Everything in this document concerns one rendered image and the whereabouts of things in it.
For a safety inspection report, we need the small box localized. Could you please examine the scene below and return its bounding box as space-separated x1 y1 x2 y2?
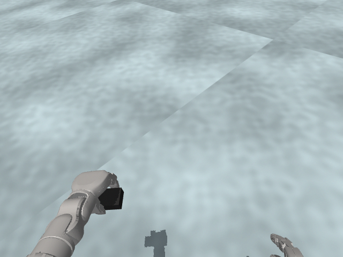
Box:
98 187 124 210

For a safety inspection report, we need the left robot arm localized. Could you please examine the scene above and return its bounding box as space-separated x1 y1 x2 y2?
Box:
26 190 96 257

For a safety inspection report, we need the right robot hand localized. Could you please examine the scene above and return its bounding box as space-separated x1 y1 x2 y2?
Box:
270 234 303 257

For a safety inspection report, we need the left robot hand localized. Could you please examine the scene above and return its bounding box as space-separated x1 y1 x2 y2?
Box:
71 170 120 215

